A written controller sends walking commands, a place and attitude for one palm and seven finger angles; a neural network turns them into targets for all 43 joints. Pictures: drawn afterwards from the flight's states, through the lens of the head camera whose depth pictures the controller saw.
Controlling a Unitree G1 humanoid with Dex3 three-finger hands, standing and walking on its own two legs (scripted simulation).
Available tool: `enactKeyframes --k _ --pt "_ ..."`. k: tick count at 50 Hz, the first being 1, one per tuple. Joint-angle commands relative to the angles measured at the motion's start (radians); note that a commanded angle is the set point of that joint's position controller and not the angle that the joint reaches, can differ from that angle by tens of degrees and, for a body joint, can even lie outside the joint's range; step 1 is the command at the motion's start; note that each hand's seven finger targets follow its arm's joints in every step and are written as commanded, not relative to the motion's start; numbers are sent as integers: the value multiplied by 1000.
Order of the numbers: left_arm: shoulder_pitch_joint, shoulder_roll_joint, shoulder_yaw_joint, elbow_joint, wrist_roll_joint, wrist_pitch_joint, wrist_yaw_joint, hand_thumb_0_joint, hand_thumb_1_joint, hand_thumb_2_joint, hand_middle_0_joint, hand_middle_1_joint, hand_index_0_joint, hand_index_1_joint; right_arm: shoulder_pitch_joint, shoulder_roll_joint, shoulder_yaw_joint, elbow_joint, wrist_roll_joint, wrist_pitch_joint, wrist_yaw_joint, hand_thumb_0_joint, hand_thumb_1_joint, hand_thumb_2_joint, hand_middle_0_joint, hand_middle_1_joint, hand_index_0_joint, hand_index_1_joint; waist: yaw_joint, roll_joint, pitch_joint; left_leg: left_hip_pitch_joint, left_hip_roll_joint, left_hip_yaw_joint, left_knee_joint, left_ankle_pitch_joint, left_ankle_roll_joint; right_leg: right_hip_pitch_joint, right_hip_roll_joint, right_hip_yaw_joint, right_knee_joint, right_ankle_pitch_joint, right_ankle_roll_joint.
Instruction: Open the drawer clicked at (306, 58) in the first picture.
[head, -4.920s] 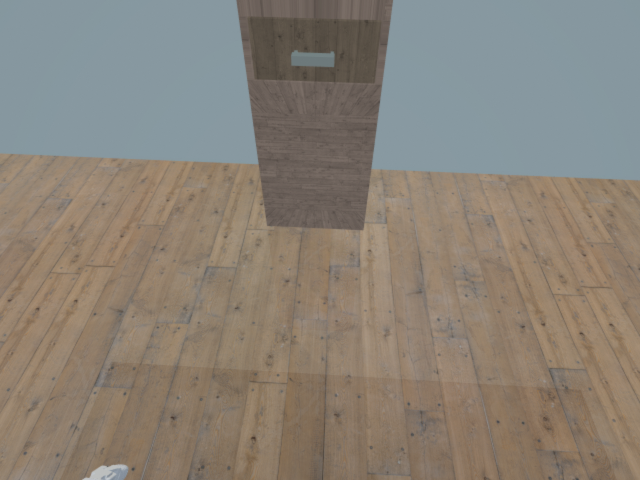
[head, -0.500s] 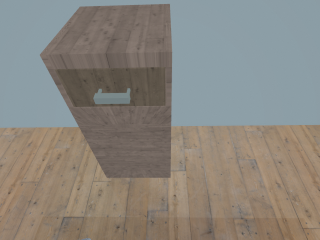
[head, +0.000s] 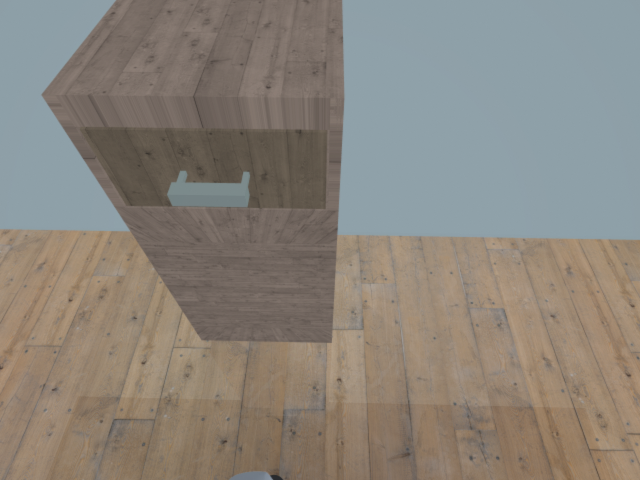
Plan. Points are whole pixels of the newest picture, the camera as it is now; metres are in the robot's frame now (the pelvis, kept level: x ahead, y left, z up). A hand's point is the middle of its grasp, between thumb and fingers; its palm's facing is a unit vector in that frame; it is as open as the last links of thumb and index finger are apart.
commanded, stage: come to a stop and stand still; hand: left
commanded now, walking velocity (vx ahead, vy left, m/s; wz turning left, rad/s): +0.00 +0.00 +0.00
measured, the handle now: (212, 185) +0.54 +0.23 +0.00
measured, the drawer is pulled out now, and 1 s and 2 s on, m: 0.00 0.00 0.00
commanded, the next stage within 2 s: look again from close up in 0.70 s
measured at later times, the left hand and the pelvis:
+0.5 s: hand out of the picture -0.02 +0.13 -0.17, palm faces +0.08 -0.97 -0.21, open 7.3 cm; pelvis -0.04 -0.05 +0.01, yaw +1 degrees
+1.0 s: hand out of the picture -0.05 +0.15 -0.17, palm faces +0.03 -0.98 -0.18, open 7.4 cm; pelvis -0.05 -0.01 +0.00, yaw +1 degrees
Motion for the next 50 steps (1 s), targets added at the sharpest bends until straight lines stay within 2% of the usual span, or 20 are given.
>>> enactKeyframes --k 1,2,3,4,5,8,13,17,19,20,27,36,39,40,41,42,43,46,49,50 --pt "145 51 10 -29 2 -25 0 0 900 900 -200 -300 -200 -300 56 -176 -48 -42 8 -4 4 0 -900 -900 200 300 200 300 6 127 -212 151 189 -160 -60 332 131 123 -14 -17 -333 223 5" --pt "155 79 10 -26 8 -33 3 0 900 900 -200 -300 -200 -300 63 -148 -46 -44 16 -5 8 0 -900 -900 200 300 200 300 8 44 -196 104 131 -133 6 200 79 170 -50 40 -494 341 2" --pt "119 151 18 -35 17 -40 7 0 900 900 -200 -300 -200 -300 64 -87 -37 -59 23 -4 15 0 -900 -900 200 300 200 300 -15 -156 -142 -19 27 -50 88 -50 9 164 -211 235 -550 434 -52" --pt "76 192 19 -56 15 -41 4 0 900 900 -200 -300 -200 -300 38 -68 -28 -76 21 5 24 0 -900 -900 200 300 200 300 -15 -202 -96 -11 -20 -43 146 -243 -15 49 -316 281 -588 467 -131" --pt "65 180 19 -61 17 -45 5 0 900 900 -200 -300 -200 -300 -8 -75 -27 -80 12 20 19 0 -900 -900 200 300 200 300 5 -251 -64 -11 -16 -85 243 -313 -8 -19 -309 305 -605 478 -166" --pt "18 131 5 -54 14 -50 5 0 900 900 -200 -300 -200 -300 44 -66 -24 -27 16 17 14 0 -900 -900 200 300 200 300 -30 -138 -45 -33 -23 -109 363 -265 -3 47 -239 199 -542 665 -183" --pt "93 127 3 -10 5 -61 8 0 900 900 -200 -300 -200 -300 71 -53 -3 7 20 -6 3 0 -900 -900 200 300 200 300 -4 -123 -116 36 -17 -83 70 -195 -16 218 -208 162 -467 835 -168" --pt "92 81 -9 17 -7 -59 9 0 900 900 -200 -300 -200 -300 127 -81 11 62 13 -25 -8 0 -900 -900 200 300 200 300 -5 -13 -116 214 63 -137 -102 166 14 128 -117 116 -483 591 -52" --pt "81 90 -8 32 -7 -56 6 0 900 900 -200 -300 -200 -300 130 -78 17 85 14 -25 -10 0 -900 -900 200 300 200 300 -1 17 -82 175 60 -124 -99 95 8 138 -106 112 -523 497 -28" --pt "81 94 -8 43 -9 -54 4 0 900 900 -200 -300 -200 -300 133 -69 20 90 13 -25 -9 0 -900 -900 200 300 200 300 0 47 -86 164 56 -120 -113 76 7 161 -108 111 -531 477 -29" --pt "102 87 -12 70 -7 -50 0 0 900 900 -200 -300 -200 -300 204 -51 29 114 5 -15 -5 0 -900 -900 200 300 200 300 -6 -16 6 118 22 -100 -142 -78 7 94 -105 151 -651 133 -36" --pt "155 51 -18 89 -8 -55 0 0 900 900 -200 -300 -200 -300 286 -27 35 126 5 -24 -8 0 -900 -900 200 300 200 300 -9 -16 8 93 23 -106 -154 -81 12 81 -95 139 -627 143 -46" --pt "172 39 -20 97 -8 -58 2 0 900 900 -200 -300 -200 -300 297 -19 36 130 8 -31 -10 0 -900 -900 200 300 200 300 -7 3 -7 93 28 -111 -160 -65 13 100 -93 128 -605 193 -48" --pt "243 67 -29 110 14 -99 44 0 900 900 -200 -300 -200 -300 169 -52 32 72 12 -57 8 0 -900 -900 200 300 200 300 35 -14 23 -32 16 -36 70 -127 -29 144 -171 196 -549 784 39" --pt "240 122 -19 76 9 -105 36 0 900 900 -200 -300 -200 -300 243 0 31 32 19 -36 6 0 -900 -900 200 300 200 300 -21 -13 -83 4 -3 -106 163 -237 -4 153 -252 259 -573 622 -18" --pt "188 101 -24 61 11 -106 28 0 900 900 -200 -300 -200 -300 267 -3 27 36 20 -37 12 0 -900 -900 200 300 200 300 -43 19 -130 42 7 -104 179 -230 1 101 -229 214 -577 409 -109" --pt "156 94 -20 40 11 -105 24 0 900 900 -200 -300 -200 -300 300 10 29 35 18 -40 15 0 -900 -900 200 300 200 300 -58 8 -143 74 -11 -87 132 -175 1 75 -196 181 -565 326 -138" --pt "142 41 -27 38 2 -100 16 0 900 900 -200 -300 -200 -300 355 -3 34 39 7 -55 14 0 -900 -900 200 300 200 300 -57 9 -71 93 23 -131 -36 -43 29 11 -110 114 -488 211 -97" --pt "172 21 -35 50 1 -84 10 0 900 900 -200 -300 -200 -300 310 -25 41 29 7 -68 5 0 -900 -900 200 300 200 300 -14 124 -10 -19 60 -195 -127 9 52 98 -65 67 -410 299 -69" --pt "180 20 -39 56 0 -82 8 0 900 900 -200 -300 -200 -300 301 -28 43 25 8 -69 3 0 -900 -900 200 300 200 300 -8 81 -9 -31 62 -198 -144 -9 56 123 -63 58 -407 312 -62"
